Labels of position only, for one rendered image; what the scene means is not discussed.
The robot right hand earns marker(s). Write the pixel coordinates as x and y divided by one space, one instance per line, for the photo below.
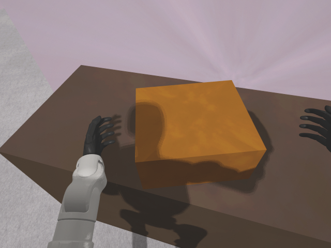
326 131

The carton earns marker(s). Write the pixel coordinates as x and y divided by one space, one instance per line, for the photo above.
194 133

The pedestal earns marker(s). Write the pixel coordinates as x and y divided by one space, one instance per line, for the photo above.
286 202

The left robot forearm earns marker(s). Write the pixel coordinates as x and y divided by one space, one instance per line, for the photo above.
78 213

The robot left hand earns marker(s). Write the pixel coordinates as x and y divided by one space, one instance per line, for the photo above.
92 144

